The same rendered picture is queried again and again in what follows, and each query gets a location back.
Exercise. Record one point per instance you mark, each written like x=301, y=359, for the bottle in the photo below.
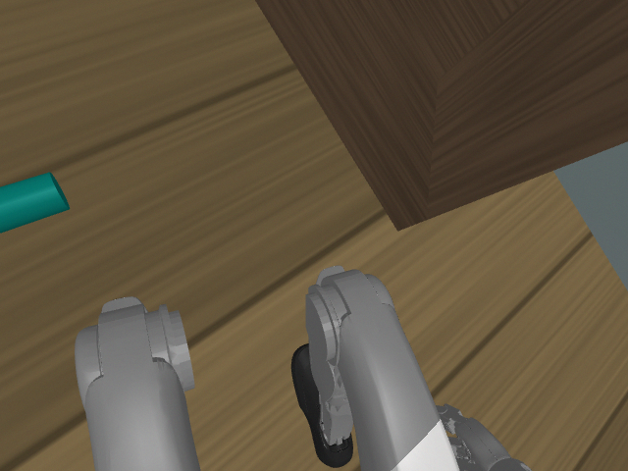
x=30, y=200

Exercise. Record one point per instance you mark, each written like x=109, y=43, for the right robot hand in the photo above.
x=475, y=448

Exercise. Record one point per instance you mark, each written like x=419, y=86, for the right robot foot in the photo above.
x=308, y=399

